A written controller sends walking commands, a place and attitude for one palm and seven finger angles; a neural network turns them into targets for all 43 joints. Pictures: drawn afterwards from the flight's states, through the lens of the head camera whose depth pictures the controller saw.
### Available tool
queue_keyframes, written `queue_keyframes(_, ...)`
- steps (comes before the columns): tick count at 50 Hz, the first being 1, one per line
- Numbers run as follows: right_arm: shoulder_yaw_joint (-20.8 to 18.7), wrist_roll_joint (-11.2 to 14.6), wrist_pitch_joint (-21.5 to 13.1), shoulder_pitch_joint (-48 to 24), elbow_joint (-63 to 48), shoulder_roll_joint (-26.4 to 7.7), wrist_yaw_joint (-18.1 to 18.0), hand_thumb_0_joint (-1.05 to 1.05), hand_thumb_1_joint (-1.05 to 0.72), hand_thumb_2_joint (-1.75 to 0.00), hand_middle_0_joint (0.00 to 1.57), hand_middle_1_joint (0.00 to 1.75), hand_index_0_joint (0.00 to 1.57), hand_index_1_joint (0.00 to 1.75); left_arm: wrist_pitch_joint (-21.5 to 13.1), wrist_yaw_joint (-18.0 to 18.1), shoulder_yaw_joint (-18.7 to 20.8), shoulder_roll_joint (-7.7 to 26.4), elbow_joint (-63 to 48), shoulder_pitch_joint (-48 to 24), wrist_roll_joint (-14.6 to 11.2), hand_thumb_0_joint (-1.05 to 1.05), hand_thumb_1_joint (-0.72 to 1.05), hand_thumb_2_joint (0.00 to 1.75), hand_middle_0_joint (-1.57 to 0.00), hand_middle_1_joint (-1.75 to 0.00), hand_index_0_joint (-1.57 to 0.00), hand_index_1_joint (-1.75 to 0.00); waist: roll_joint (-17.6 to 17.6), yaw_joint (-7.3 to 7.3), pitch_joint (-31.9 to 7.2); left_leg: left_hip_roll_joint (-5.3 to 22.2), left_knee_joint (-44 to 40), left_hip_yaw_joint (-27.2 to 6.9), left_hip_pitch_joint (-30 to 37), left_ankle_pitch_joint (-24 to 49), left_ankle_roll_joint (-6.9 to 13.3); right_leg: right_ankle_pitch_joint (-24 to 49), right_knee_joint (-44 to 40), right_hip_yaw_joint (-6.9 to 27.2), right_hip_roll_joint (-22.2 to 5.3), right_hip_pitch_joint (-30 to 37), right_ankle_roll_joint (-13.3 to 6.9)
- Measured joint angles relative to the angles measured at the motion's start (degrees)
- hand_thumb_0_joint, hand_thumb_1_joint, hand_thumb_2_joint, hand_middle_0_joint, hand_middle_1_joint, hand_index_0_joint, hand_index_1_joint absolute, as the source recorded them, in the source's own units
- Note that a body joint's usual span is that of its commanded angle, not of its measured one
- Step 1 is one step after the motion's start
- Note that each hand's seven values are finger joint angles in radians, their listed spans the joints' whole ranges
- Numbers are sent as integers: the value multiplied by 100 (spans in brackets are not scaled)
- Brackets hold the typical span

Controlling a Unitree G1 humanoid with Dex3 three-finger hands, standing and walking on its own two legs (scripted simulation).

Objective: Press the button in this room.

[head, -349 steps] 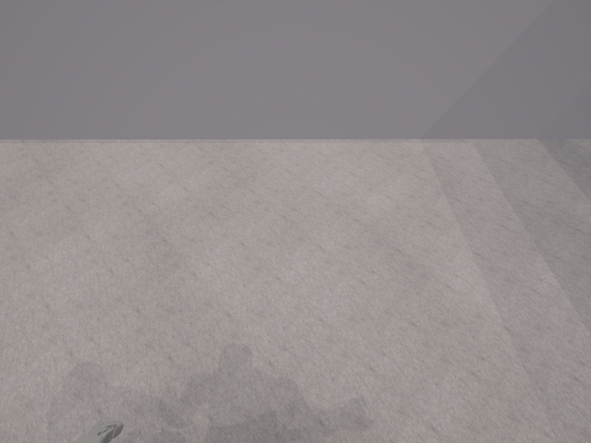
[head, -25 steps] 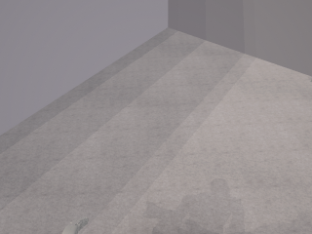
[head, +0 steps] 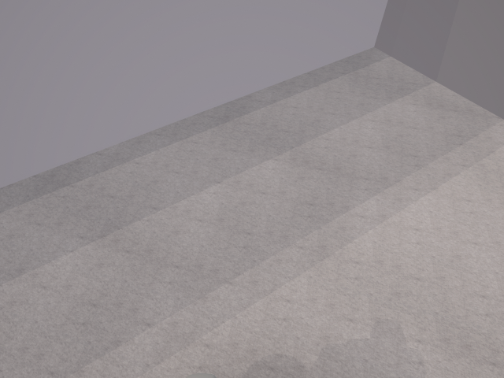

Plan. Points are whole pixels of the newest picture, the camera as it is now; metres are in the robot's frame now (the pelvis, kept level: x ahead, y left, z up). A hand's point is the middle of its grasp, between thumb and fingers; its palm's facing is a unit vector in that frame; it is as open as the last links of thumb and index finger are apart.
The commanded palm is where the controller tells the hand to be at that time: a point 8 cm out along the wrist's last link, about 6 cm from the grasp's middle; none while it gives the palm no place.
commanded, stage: turn or walk to find it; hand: left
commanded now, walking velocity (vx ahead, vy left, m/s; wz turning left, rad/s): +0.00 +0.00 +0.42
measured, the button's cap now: out of the picture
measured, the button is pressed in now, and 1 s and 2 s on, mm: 0 0 0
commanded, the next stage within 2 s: none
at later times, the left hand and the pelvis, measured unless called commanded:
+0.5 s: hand out of the picture +0.05 +0.22 -0.15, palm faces +0.18 -0.94 -0.27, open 7.4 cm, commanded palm none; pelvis -0.02 +0.00 +0.00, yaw +10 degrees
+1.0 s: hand out of the picture -0.10 +0.16 -0.16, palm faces +0.44 -0.86 -0.25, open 7.4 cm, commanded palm none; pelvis -0.05 -0.03 +0.00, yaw +25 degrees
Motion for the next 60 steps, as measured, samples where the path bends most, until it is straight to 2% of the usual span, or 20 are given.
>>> queue_keyframes(3,54,11,-115,-178,-149,50,14,0,-91,-90,19,30,19,30,53,-6,50,132,86,83,-25,1,90,89,-20,-30,-20,-30,-82,37,-27,-48,-1038,183,433,627,105,-157,357,-150,-102,-143,121)
queue_keyframes(4,60,-2,-173,-228,-183,82,16,0,-91,-90,20,30,19,30,92,-10,72,191,109,101,-50,1,90,89,-20,-30,-20,-30,-157,41,-40,-102,-1207,211,491,698,308,-242,592,-135,-183,-249,183)
queue_keyframes(7,128,-34,-256,-318,-266,200,7,0,-91,-90,20,30,19,30,281,10,99,319,170,63,-68,1,91,89,-20,-30,-20,-30,-315,103,-45,-187,-1124,203,475,642,520,-1142,1810,531,-82,-728,432)
queue_keyframes(11,191,-48,-277,-270,-303,252,-68,0,-91,-90,20,30,20,30,328,-42,114,324,161,-86,-62,1,91,89,-20,-30,-19,-30,-222,46,-113,-203,-1523,24,617,897,540,-814,2834,1028,64,-1155,578)
queue_keyframes(15,211,-32,-296,-161,-286,284,-73,0,-91,-90,20,30,20,30,257,-68,105,306,14,-284,-74,1,91,90,-20,-30,-19,-30,-171,-4,-120,-270,-1839,-122,685,1141,554,-518,2907,1291,78,-1274,685)
queue_keyframes(20,169,-55,-272,62,-255,297,-56,0,-91,-90,20,30,20,30,254,-46,90,250,-153,-566,-96,1,91,90,-20,-30,-19,-30,-81,-159,-107,-332,-1896,-311,593,1271,499,-637,2324,1384,172,-1099,730)
queue_keyframes(24,100,-85,-206,252,-205,233,-50,0,-91,-90,20,30,20,30,207,-37,54,159,-293,-771,-128,1,91,90,-20,-30,-19,-30,63,-317,-82,-362,-1742,-484,394,1292,387,-665,1336,1339,337,-729,675)
queue_keyframes(26,58,-78,-168,359,-172,184,-45,0,-91,-90,20,30,20,30,135,-40,29,113,-367,-826,-143,1,91,90,-20,-30,-19,-30,128,-358,-96,-395,-1567,-567,238,1258,299,-237,557,1282,418,-415,638)
queue_keyframes(27,31,-58,-150,413,-152,146,-39,0,-91,-90,20,30,20,30,79,-37,16,82,-397,-834,-135,1,91,90,-20,-30,-19,-30,180,-360,-108,-403,-1404,-614,130,1203,245,26,173,1232,446,-260,548)
queue_keyframes(29,-44,-37,-77,468,-86,56,-43,0,-91,-90,20,30,20,30,1,-23,-41,-32,-423,-834,-89,1,91,90,-20,-30,-20,-30,344,-397,-65,-424,-599,-694,-178,399,215,53,223,1073,478,-245,202)
queue_keyframes(31,-102,-55,15,546,-30,3,-25,0,-91,-90,20,30,20,30,-16,-17,-79,-111,-453,-745,-78,1,91,89,-20,-30,-20,-30,349,-400,-110,-505,571,-647,-568,-24,209,18,173,953,385,-179,17)
queue_keyframes(35,-167,-85,62,623,45,-86,36,0,-91,-90,20,30,20,30,21,2,-106,-203,-394,-562,-88,1,90,89,-20,-30,-20,-30,337,-409,-159,-338,2089,-528,-991,409,106,194,-202,754,291,35,-34)
queue_keyframes(39,-174,-88,67,680,105,-112,49,0,-91,-90,20,30,19,30,-11,8,-123,-255,-317,-427,-91,1,90,89,-20,-30,-20,-30,309,-400,-162,-118,2353,-551,-989,715,-37,287,-393,498,246,132,-67)
queue_keyframes(44,-138,-79,114,591,189,-84,36,0,-91,-90,20,30,19,30,-46,30,-79,-215,-235,-267,-57,1,91,89,-20,-30,-20,-30,212,-266,-136,51,1795,-450,-686,460,-116,280,-374,222,163,110,-68)
queue_keyframes(50,-41,-19,43,199,75,1,21,0,-91,-90,19,30,19,30,0,5,-24,-40,-72,-116,0,1,91,89,-20,-30,-20,-30,17,-62,-34,65,382,-62,-124,-41,-29,217,-115,-32,-28,-66,34)
queue_keyframes(52,-6,1,-25,57,-13,40,17,0,-91,-90,19,30,19,30,24,-2,10,52,-9,-77,3,1,91,89,-20,-30,-20,-30,-62,-13,-16,29,-181,73,101,43,26,164,52,-120,-111,-154,103)
queue_keyframes(54,29,7,-128,-27,-130,50,26,0,-91,-90,20,30,19,30,70,-10,46,142,38,-11,-30,1,90,89,-20,-30,-20,-30,-99,-6,-51,5,-1034,172,441,562,134,38,360,-219,-199,-289,206)
queue_keyframes(55,32,-6,-187,-84,-158,98,21,0,-91,-90,20,30,19,30,117,-14,73,215,69,-7,-59,1,90,89,-20,-30,-20,-30,-206,-6,-46,-75,-1093,189,439,587,290,-112,636,-121,-274,-419,298)
queue_keyframes(57,81,-27,-242,-156,-223,192,15,0,-91,-90,20,30,19,30,260,2,103,330,120,-30,-70,1,91,89,-20,-30,-20,-30,-347,43,-23,-169,-1000,190,411,567,492,-855,1466,389,-182,-752,442)
queue_keyframes(60,152,-45,-282,-152,-266,260,-52,0,-91,-90,20,30,20,30,366,-14,128,372,179,-101,-60,1,91,89,-20,-30,-20,-30,-308,32,-74,-187,-1284,90,537,741,571,-907,2533,865,32,-1144,554)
